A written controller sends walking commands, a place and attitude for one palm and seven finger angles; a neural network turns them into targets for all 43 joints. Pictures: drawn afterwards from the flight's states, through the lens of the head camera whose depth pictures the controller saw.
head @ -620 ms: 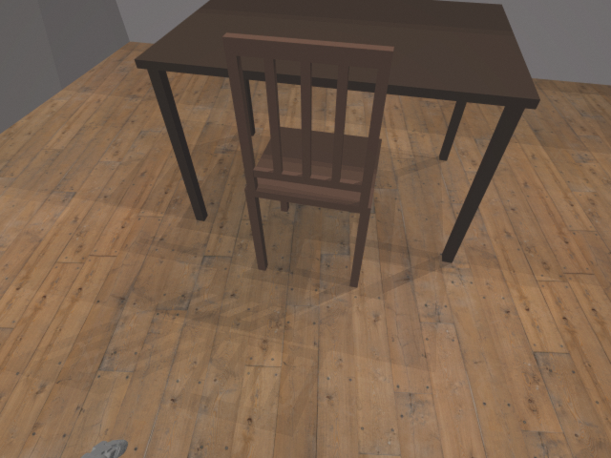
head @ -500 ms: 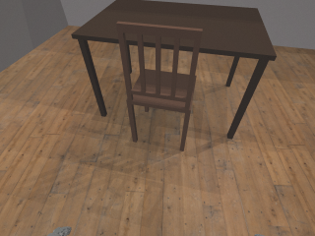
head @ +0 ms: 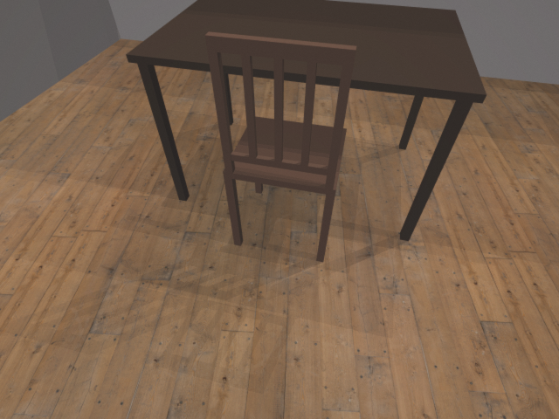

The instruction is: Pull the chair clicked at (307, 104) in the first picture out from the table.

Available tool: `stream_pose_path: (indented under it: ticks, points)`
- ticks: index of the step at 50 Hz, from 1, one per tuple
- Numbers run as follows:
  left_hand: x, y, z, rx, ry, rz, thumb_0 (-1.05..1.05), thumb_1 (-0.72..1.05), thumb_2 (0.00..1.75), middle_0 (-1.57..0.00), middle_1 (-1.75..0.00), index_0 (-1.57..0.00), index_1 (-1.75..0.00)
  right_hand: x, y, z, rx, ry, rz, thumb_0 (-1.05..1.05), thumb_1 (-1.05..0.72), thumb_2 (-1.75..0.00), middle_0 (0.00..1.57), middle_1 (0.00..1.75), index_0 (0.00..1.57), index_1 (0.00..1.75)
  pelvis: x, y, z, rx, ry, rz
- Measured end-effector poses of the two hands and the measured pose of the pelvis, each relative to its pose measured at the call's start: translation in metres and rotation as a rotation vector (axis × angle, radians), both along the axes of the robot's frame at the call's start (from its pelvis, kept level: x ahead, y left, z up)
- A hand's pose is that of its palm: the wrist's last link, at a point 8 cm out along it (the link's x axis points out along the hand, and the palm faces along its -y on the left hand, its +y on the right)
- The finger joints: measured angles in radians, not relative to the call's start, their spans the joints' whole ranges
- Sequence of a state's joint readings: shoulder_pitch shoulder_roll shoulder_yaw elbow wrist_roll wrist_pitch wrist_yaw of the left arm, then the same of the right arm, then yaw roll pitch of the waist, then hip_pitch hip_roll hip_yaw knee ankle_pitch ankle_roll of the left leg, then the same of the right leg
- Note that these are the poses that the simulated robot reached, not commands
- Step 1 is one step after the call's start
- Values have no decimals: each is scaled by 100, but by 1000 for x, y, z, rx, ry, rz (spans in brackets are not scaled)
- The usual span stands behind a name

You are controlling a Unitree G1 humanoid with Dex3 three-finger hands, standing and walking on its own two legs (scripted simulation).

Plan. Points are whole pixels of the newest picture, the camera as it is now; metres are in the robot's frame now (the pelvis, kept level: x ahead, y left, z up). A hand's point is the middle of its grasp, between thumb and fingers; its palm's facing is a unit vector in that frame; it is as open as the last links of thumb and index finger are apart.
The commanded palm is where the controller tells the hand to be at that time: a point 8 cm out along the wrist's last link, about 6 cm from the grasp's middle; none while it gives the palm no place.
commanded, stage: stand and wait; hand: left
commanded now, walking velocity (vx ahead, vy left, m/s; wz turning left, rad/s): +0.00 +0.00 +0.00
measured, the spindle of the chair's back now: (278, 114) +0.95 +0.06 -0.08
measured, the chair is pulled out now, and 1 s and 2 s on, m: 0.00 0.00 0.00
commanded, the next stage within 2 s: look at it before walking up in 0.20 s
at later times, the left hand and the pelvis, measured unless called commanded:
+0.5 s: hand out of the picture +0.08 +0.25 -0.15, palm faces -0.03 -0.94 -0.33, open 7.4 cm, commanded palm none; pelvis +0.00 +0.00 +0.00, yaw +0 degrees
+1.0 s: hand out of the picture +0.08 +0.25 -0.15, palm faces -0.02 -0.94 -0.34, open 7.4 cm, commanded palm none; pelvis +0.01 +0.00 +0.00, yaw +0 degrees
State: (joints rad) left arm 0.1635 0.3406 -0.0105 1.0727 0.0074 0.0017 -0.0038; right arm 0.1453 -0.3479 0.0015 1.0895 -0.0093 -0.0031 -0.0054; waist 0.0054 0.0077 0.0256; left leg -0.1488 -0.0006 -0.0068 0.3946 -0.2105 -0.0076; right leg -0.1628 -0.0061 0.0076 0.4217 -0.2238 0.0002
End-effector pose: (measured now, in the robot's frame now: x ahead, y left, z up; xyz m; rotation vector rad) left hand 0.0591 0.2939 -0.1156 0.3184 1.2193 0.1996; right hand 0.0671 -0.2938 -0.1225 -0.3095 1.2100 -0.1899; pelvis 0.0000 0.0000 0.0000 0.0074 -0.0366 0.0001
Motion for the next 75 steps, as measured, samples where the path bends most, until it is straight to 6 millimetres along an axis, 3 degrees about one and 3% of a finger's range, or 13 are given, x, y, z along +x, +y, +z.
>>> stream_pose_path:
  ticks: [13, 38, 56, 63, 75]
  points:
    - [0, -1, 0, -4, -1, -6, 1, 90, 90, -20, -30, -20, -30, -15, 3, -3, 12, 31, -15, 1, -91, -90, 20, 30, 21, 30, -3, 1, 1, 0, 4, -1]
    - [15, 1, 1, -6, -6, -10, 1, 90, 90, -20, -30, -20, -30, 14, 4, 3, 3, -7, 0, 1, -91, -90, 20, 30, 21, 30, 7, 2, 2, 0, 14, -3]
    - [23, -1, 1, 0, 1, -16, 1, 90, 90, -20, -30, -20, -30, 23, 2, 3, 0, -31, -16, 1, -91, -90, 20, 30, 21, 30, 13, 1, 2, -1, 11, -30]
    - [22, -17, -9, -28, 28, -40, 1, 90, 90, -20, -30, -20, -30, 3, 14, -6, 30, -19, -69, 0, -91, -90, 20, 30, 20, 30, 10, 1, -2, 1, 16, -67]
    - [10, -56, -31, -142, 70, -78, 1, 90, 90, -20, -30, -20, -30, -71, 52, -27, 115, 110, -185, 0, -91, -90, 20, 30, 21, 30, 9, 5, -9, -4, 23, -110]
